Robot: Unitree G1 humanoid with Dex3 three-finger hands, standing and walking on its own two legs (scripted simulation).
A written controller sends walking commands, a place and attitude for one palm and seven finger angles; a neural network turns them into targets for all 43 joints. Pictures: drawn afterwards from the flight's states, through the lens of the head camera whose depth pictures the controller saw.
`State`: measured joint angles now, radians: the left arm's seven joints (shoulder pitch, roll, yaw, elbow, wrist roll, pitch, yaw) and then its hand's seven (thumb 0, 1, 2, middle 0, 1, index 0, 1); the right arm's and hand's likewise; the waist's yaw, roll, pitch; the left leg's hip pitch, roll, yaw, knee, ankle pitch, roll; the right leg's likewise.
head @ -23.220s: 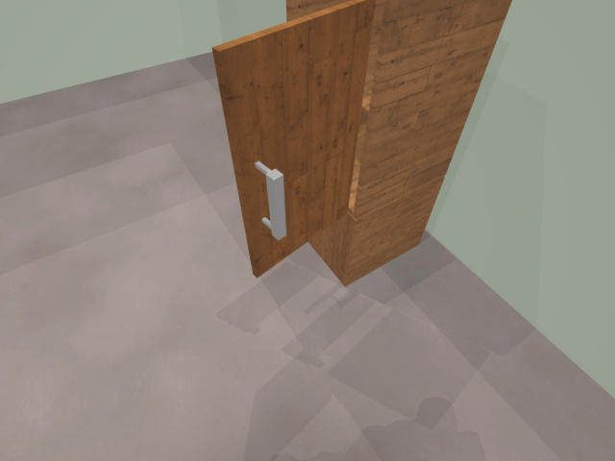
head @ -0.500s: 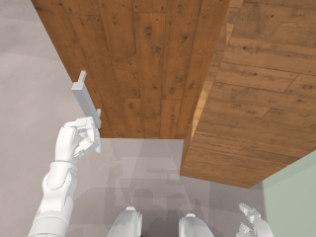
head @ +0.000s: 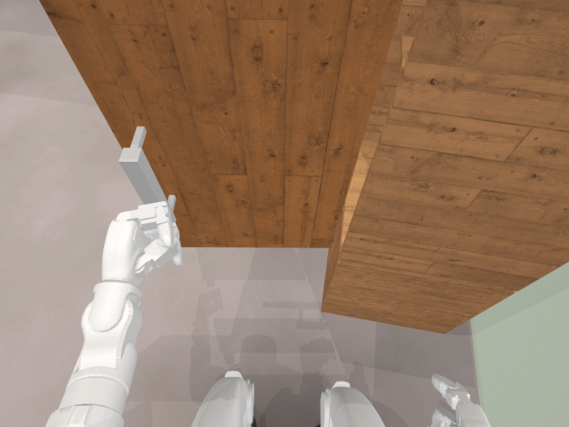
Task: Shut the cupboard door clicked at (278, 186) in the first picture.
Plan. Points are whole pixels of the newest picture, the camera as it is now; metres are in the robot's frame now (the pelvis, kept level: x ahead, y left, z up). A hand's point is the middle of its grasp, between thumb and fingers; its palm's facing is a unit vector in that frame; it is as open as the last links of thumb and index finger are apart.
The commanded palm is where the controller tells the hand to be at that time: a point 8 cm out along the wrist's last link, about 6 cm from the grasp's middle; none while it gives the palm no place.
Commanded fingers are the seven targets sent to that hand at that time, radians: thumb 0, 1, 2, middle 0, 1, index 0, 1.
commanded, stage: push the door shut along its arc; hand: left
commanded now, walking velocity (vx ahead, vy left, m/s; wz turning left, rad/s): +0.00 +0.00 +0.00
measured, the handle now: (155, 183) +0.45 +0.22 +0.03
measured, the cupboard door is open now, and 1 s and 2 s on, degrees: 100 85 67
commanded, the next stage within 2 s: pull the fist back off the door in 1.92 s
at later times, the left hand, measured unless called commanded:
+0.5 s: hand (174, 214) +0.40 +0.18 +0.04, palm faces -0.09 -1.00 -0.04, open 3.1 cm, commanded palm +0.39 +0.22 +0.04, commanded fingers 0.00 0.90 0.90 -1.30 -1.50 -1.30 -1.50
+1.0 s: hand (199, 179) +0.46 +0.15 +0.04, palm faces -0.22 -0.98 -0.04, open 3.1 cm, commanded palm +0.45 +0.20 +0.04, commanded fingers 0.00 0.90 0.90 -1.30 -1.50 -1.30 -1.50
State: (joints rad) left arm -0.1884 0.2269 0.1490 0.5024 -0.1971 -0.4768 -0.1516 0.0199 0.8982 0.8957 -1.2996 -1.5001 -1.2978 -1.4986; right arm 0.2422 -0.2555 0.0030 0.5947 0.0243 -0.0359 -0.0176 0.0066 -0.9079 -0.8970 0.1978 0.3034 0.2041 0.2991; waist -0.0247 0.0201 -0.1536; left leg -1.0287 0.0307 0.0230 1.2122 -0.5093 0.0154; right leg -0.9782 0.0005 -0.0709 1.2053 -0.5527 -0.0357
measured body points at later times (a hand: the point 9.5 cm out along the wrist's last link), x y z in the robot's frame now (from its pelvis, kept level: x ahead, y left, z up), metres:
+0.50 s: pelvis -0.01 +0.00 -0.01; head +0.09 +0.00 +0.43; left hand +0.40 +0.23 +0.05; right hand +0.11 -0.26 -0.12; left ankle +0.04 +0.11 -0.64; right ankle +0.02 -0.10 -0.64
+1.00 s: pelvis -0.01 +0.01 -0.02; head +0.11 +0.02 +0.41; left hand +0.47 +0.21 +0.04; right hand +0.04 -0.26 -0.13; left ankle +0.04 +0.11 -0.64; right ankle +0.02 -0.10 -0.64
